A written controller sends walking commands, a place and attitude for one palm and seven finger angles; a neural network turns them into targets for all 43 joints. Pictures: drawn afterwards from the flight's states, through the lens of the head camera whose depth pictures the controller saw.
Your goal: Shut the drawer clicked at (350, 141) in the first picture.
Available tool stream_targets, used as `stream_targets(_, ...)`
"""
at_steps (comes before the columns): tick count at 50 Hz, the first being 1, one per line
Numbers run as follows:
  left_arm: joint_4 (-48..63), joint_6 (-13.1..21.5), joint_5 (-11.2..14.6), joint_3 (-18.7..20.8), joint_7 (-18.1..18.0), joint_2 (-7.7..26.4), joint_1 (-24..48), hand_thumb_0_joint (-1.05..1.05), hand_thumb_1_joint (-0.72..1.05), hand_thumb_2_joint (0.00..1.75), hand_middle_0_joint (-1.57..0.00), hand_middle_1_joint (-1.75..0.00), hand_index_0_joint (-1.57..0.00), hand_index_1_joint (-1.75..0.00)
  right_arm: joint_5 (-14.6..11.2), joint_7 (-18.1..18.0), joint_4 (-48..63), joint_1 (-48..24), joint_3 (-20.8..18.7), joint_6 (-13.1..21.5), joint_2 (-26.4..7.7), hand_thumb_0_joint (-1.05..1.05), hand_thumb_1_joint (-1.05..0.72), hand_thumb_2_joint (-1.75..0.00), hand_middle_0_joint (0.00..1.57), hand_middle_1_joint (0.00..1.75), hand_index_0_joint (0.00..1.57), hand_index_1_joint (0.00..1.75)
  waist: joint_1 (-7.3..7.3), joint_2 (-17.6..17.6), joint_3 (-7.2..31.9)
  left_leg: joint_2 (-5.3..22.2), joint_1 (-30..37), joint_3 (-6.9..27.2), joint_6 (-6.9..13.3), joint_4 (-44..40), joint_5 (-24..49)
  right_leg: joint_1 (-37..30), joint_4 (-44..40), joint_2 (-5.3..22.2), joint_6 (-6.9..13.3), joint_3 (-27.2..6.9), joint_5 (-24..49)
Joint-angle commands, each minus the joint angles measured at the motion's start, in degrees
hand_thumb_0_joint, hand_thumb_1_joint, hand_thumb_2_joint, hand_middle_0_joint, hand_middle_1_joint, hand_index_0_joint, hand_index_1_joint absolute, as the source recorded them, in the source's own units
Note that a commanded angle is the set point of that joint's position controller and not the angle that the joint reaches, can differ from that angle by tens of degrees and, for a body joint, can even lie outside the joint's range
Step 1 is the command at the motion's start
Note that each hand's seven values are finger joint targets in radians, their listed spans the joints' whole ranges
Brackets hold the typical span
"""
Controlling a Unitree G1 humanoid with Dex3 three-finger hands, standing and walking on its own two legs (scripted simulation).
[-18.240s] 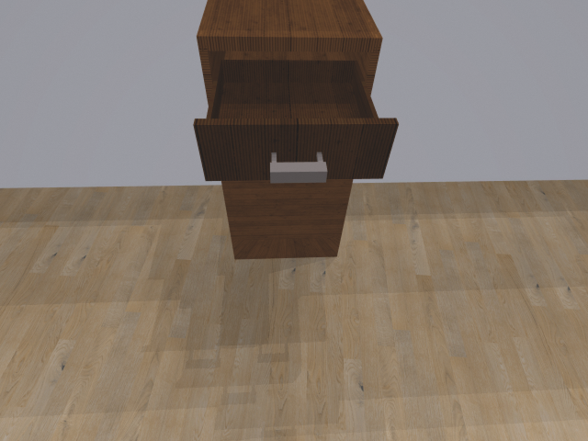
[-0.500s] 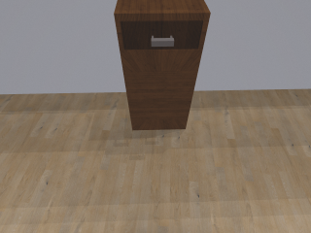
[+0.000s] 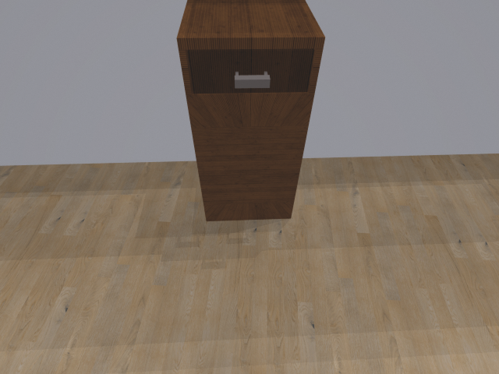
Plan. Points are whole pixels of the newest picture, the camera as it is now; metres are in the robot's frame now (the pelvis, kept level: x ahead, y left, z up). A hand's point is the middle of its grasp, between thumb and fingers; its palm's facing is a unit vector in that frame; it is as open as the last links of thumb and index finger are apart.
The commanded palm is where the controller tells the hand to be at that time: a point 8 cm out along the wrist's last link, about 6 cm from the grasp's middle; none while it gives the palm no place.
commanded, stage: look to check the result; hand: left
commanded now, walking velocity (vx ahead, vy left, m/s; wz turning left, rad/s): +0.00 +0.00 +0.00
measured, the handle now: (251, 77) +0.93 +0.04 +0.02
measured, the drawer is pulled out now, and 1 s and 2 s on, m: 0.00 0.00 0.00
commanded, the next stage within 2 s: stand and wait in 0.58 s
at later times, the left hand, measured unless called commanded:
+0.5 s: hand out of the picture +0.01 +0.18 -0.17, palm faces +0.03 -0.98 -0.22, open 7.4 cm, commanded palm none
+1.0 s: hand out of the picture +0.07 +0.21 -0.16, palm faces +0.01 -0.96 -0.29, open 7.4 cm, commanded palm none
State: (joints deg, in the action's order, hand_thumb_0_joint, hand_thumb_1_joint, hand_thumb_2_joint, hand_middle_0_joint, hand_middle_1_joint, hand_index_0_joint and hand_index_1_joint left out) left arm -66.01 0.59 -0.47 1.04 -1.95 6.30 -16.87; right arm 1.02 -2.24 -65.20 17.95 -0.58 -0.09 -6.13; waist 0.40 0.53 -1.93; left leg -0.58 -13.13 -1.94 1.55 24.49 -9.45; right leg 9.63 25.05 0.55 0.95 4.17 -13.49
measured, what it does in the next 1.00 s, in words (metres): stands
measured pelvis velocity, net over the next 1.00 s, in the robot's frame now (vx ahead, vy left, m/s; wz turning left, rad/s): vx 0.02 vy -0.01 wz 0.00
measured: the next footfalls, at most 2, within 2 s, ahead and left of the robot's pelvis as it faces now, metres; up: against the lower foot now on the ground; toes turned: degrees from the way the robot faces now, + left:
none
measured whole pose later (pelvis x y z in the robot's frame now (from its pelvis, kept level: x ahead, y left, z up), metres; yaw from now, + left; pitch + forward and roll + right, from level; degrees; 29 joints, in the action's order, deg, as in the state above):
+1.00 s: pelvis +0.02 -0.01 +0.01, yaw +0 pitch -2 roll +0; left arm -65.8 1.1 -0.4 1.5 -0.4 14.8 -8.3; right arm 1.0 -1.3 -65.4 9.1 -0.7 0.4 -15.4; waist 0.2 1.1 -3.4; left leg 0.0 -9.5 -1.5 0.6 19.6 -8.4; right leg 5.7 19.5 -0.3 1.6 4.4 -12.2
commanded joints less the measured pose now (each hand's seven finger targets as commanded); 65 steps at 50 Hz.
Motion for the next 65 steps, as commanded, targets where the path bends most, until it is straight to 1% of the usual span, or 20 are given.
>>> stream_targets(1,0.9,0.3,-0.1,0.9,-0.3,6.0,-4.0,0.0,0.9,0.9,-0.2,-0.3,-0.2,-0.3,-0.1,-0.3,0.8,4.7,-0.9,0.5,-5.1,0.0,-0.9,-0.9,0.2,0.3,0.2,0.3,0.22,-0.2,-4.4,5.6,-0.1,6.2,0.9,-5.4,-1.7,4.1,-7.2,5.2,1.9,-6.0,-3.0)
stream_targets(2,0.8,0.3,-0.1,0.9,-0.3,6.0,-4.1,0.0,0.9,0.9,-0.2,-0.3,-0.2,-0.3,-0.1,-0.3,0.9,4.4,-0.9,0.4,-5.2,0.0,-0.9,-0.9,0.2,0.3,0.2,0.3,0.16,0.4,-4.5,5.6,0.2,6.2,0.9,-5.4,-2.3,4.4,-7.4,5.3,2.0,-6.1,-3.4)
stream_targets(4,0.9,0.3,-0.1,1.0,-0.2,6.6,-3.8,0.0,0.9,0.9,-0.2,-0.3,-0.2,-0.3,-0.1,-0.3,0.9,4.3,-1.0,0.3,-5.6,0.0,-0.9,-0.9,0.2,0.3,0.2,0.3,0.19,-0.3,-4.7,5.6,0.0,6.1,0.9,-5.2,-2.8,4.5,-7.8,5.5,2.0,-6.1,-4.4)
stream_targets(6,1.0,0.5,-0.1,1.0,-0.2,7.0,-3.4,0.0,0.9,0.9,-0.2,-0.3,-0.2,-0.3,-0.1,-0.3,0.9,4.1,-1.1,0.4,-6.0,0.0,-0.9,-0.9,0.2,0.3,0.2,0.3,0.32,-0.8,-4.0,5.5,0.7,5.8,0.8,-4.9,-1.5,4.2,-7.9,5.6,2.1,-6.4,-3.7)
stream_targets(8,1.1,0.5,-0.1,1.1,-0.2,7.6,-3.4,0.0,0.9,0.9,-0.2,-0.3,-0.2,-0.3,-0.2,-0.3,1.0,3.5,-1.2,0.4,-6.9,0.0,-0.9,-0.9,0.2,0.3,0.2,0.3,0.16,0.4,-3.6,5.8,1.4,5.8,0.8,-4.6,-0.3,4.0,-7.8,5.5,2.2,-6.3,-3.0)
stream_targets(9,0.9,0.4,-0.1,1.1,-0.2,7.7,-2.8,0.0,0.9,0.9,-0.2,-0.3,-0.2,-0.3,-0.1,-0.3,0.8,3.5,-1.1,0.4,-6.6,0.0,-0.9,-0.9,0.2,0.3,0.2,0.3,0.27,-0.4,-4.0,5.8,0.9,6.1,0.8,-4.9,-0.8,3.8,-7.9,5.5,2.1,-6.1,-3.4)
stream_targets(12,0.9,0.5,0.0,1.2,0.0,8.3,-2.2,0.0,0.9,0.9,-0.2,-0.3,-0.2,-0.3,0.0,-0.3,0.8,2.8,-1.2,0.5,-7.7,0.0,-0.9,-0.9,0.2,0.3,0.2,0.3,0.25,0.6,-3.3,6.0,1.4,6.2,0.8,-5.2,-0.9,3.4,-8.0,5.5,2.2,-6.3,-3.2)
stream_targets(14,0.9,0.6,-0.1,1.3,0.0,8.8,-1.9,0.0,0.9,0.9,-0.2,-0.3,-0.2,-0.3,-0.1,-0.3,0.9,2.3,-1.2,0.7,-8.0,0.0,-0.9,-0.9,0.2,0.3,0.2,0.3,0.16,0.1,-2.9,6.2,1.7,6.3,0.9,-5.2,0.7,2.7,-7.9,5.5,2.2,-6.2,-1.7)
stream_targets(17,0.9,0.5,-0.1,1.2,0.1,9.4,-1.1,0.0,0.9,0.9,-0.2,-0.3,-0.2,-0.3,-0.1,-0.3,0.8,1.4,-1.3,0.6,-8.8,0.0,-0.9,-0.9,0.2,0.3,0.2,0.3,0.11,0.2,-3.8,6.3,1.5,6.4,0.8,-5.8,-0.5,2.9,-8.3,5.5,2.2,-6.4,-2.4)
stream_targets(22,1.2,0.6,-0.1,1.4,0.3,10.8,0.5,0.0,0.9,0.9,-0.2,-0.3,-0.2,-0.3,0.0,-0.1,1.0,0.0,-1.4,0.7,-10.2,0.0,-0.9,-0.9,0.2,0.3,0.2,0.3,0.11,0.3,-3.2,6.4,1.9,6.4,0.7,-6.1,-0.7,2.4,-8.7,5.7,2.2,-6.6,-2.7)
stream_targets(28,1.8,0.9,-0.1,1.6,0.4,12.6,2.3,0.0,0.9,0.9,-0.2,-0.3,-0.2,-0.3,-0.1,-0.1,1.6,-2.2,-1.6,1.0,-12.5,0.0,-0.9,-0.9,0.2,0.3,0.2,0.3,-0.02,-0.3,-1.6,6.7,3.2,6.6,0.7,-5.9,3.0,1.1,-8.9,5.9,2.1,-6.7,0.4)
stream_targets(30,1.8,0.9,-0.1,1.6,0.5,13.0,3.5,0.0,0.9,0.9,-0.2,-0.3,-0.2,-0.3,0.0,0.0,1.4,-2.6,-1.5,1.0,-12.7,0.0,-0.9,-0.9,0.2,0.3,0.2,0.3,0.14,1.0,-1.8,6.9,2.9,6.9,0.6,-6.5,2.7,0.6,-8.9,5.9,2.1,-6.6,0.6)
stream_targets(38,2.5,1.0,-0.2,1.8,0.8,15.6,6.0,0.0,0.9,0.9,-0.2,-0.3,-0.2,-0.3,-0.1,0.2,2.0,-5.7,-1.7,1.1,-15.6,0.0,-0.9,-0.9,0.2,0.3,0.2,0.3,0.02,0.4,-1.2,7.2,4.0,7.1,0.4,-7.1,3.6,0.1,-9.7,6.1,2.0,-6.9,1.5)
stream_targets(43,2.7,1.3,-0.2,2.0,0.9,17.1,7.4,0.0,0.9,0.9,-0.2,-0.3,-0.2,-0.3,-0.2,0.3,2.3,-7.2,-1.8,1.3,-17.1,0.0,-0.9,-0.9,0.2,0.3,0.2,0.3,0.01,-0.4,1.1,7.5,5.4,7.3,0.4,-7.1,6.0,-1.4,-9.8,6.5,1.9,-6.7,3.8)
stream_targets(46,2.7,1.3,-0.1,2.0,1.0,17.6,8.3,0.0,0.9,0.9,-0.2,-0.3,-0.2,-0.3,-0.1,0.3,2.3,-8.2,-1.7,1.5,-17.8,0.0,-0.9,-0.9,0.2,0.3,0.2,0.3,-0.01,0.6,1.1,7.7,5.7,7.4,0.4,-7.5,7.0,-2.1,-9.9,6.6,1.9,-6.8,5.2)
stream_targets(48,2.9,1.3,-0.1,2.0,1.0,18.3,8.4,0.0,0.9,0.9,-0.2,-0.3,-0.2,-0.3,-0.2,0.4,2.5,-8.7,-1.8,1.4,-18.4,0.0,-0.9,-0.9,0.2,0.3,0.2,0.3,-0.14,-0.3,1.3,7.7,6.1,7.4,0.4,-7.4,7.7,-2.1,-10.2,6.7,1.9,-6.8,6.0)
stream_targets(52,2.9,1.4,-0.1,2.0,1.1,19.1,9.5,0.0,0.9,0.9,-0.2,-0.3,-0.2,-0.3,-0.2,0.5,2.4,-9.5,-1.7,1.4,-19.1,0.0,-0.9,-0.9,0.2,0.3,0.2,0.3,0.05,-0.5,1.1,7.8,6.3,7.2,0.2,-7.9,7.0,-2.2,-10.8,6.9,1.8,-7.0,5.6)
stream_targets(56,2.9,1.5,0.0,2.0,1.1,19.8,9.8,0.0,0.9,0.9,-0.2,-0.3,-0.2,-0.3,-0.2,0.5,2.6,-10.4,-1.6,1.5,-19.8,0.0,-0.9,-0.9,0.2,0.3,0.2,0.3,0.0,-0.1,2.8,8.0,7.5,7.2,0.2,-7.7,8.9,-3.3,-10.5,7.1,1.8,-6.8,8.3)
stream_targets(61,3.1,1.5,0.0,2.0,1.1,20.4,10.5,0.0,0.9,0.9,-0.2,-0.3,-0.2,-0.3,-0.2,0.5,2.7,-11.0,-1.7,1.4,-20.6,0.0,-0.9,-0.9,0.2,0.3,0.2,0.3,0.1,-0.3,2.2,8.0,7.7,7.0,0.0,-7.9,9.0,-3.4,-11.0,7.1,1.7,-7.1,9.0)
stream_targets(65,3.1,1.6,0.0,2.0,1.1,20.8,10.9,0.0,0.9,0.9,-0.2,-0.3,-0.2,-0.3,-0.2,0.5,2.7,-11.3,-1.6,1.5,-21.0,0.0,-0.9,-0.9,0.2,0.3,0.2,0.3,0.1,-0.1,3.0,8.2,8.4,7.0,0.0,-7.8,10.7,-4.2,-10.9,7.3,1.7,-7.0,11.2)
